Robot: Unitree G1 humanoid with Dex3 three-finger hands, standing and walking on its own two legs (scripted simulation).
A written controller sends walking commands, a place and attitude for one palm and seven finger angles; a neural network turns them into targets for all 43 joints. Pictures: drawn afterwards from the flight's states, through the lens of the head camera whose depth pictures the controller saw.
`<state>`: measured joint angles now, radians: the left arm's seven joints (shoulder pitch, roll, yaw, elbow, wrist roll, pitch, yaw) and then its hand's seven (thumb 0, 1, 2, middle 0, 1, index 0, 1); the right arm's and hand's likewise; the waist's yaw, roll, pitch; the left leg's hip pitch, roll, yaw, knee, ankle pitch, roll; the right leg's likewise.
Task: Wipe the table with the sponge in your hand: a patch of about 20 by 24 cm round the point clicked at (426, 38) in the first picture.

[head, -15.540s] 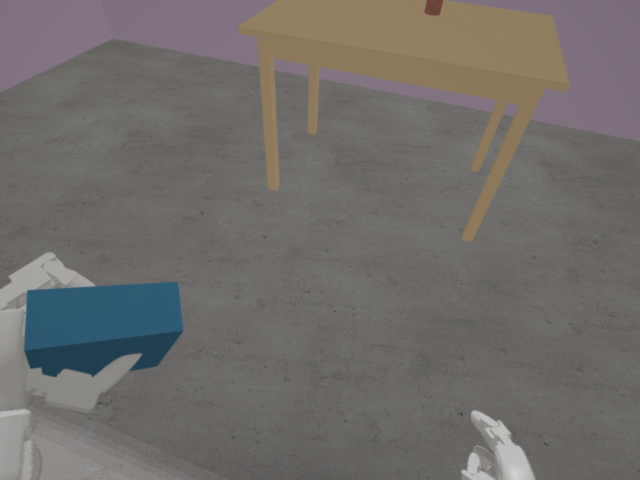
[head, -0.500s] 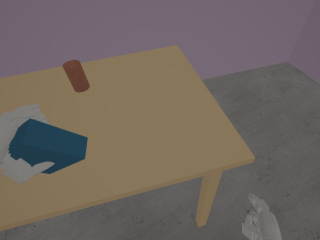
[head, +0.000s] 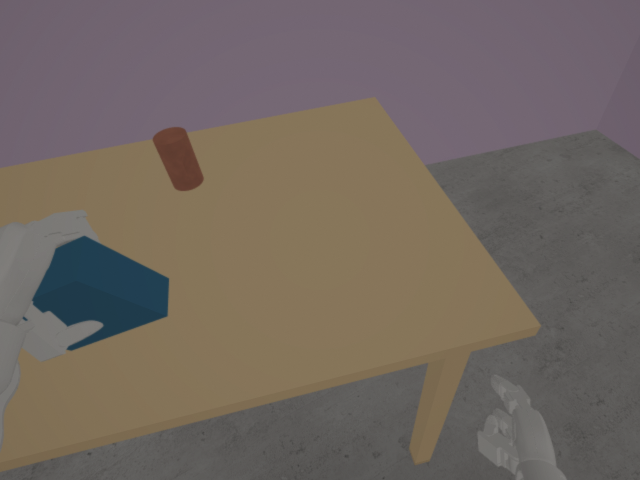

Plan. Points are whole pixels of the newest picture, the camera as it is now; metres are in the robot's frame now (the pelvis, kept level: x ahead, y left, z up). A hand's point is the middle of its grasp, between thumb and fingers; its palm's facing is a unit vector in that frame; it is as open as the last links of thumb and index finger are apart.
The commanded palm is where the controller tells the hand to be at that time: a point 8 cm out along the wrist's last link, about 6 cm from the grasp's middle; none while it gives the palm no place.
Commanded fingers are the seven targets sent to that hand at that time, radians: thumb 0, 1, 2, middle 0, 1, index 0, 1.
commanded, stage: turn the palm down, sponge in hand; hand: left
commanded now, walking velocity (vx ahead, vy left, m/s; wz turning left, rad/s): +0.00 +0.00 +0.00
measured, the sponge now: (91, 305) +0.23 +0.28 +0.16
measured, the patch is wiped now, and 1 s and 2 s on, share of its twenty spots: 0.00 0.00 0.00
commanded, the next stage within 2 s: move the sponge above the wiping area in 0.96 s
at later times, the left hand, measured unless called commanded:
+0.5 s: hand (58, 282) +0.23 +0.30 +0.19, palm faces +0.16 -0.09 -0.98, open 8.8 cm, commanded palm +0.18 +0.30 +0.26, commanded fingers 0.00 0.10 1.30 -1.20 -1.60 -1.20 -1.60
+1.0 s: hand (73, 292) +0.22 +0.28 +0.19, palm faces +0.13 -0.03 -0.99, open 8.8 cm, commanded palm +0.18 +0.28 +0.26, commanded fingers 0.00 0.10 1.30 -1.20 -1.60 -1.20 -1.60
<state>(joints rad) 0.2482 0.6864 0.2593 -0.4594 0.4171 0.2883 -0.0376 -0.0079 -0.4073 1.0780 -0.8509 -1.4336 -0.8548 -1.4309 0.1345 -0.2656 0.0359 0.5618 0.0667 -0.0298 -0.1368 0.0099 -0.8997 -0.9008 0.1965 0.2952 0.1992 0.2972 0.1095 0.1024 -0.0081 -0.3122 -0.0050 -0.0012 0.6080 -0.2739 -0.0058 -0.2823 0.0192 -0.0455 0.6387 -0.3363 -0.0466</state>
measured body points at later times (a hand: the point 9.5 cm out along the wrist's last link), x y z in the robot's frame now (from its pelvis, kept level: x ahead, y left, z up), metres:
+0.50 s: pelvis -0.01 +0.02 +0.01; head -0.02 -0.03 +0.46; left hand +0.22 +0.30 +0.25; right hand +0.23 -0.20 -0.07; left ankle +0.03 +0.13 -0.73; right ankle +0.01 -0.08 -0.73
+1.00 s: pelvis -0.02 +0.00 +0.01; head -0.03 -0.06 +0.46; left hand +0.21 +0.28 +0.24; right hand +0.23 -0.21 -0.08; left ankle +0.03 +0.13 -0.73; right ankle +0.01 -0.09 -0.73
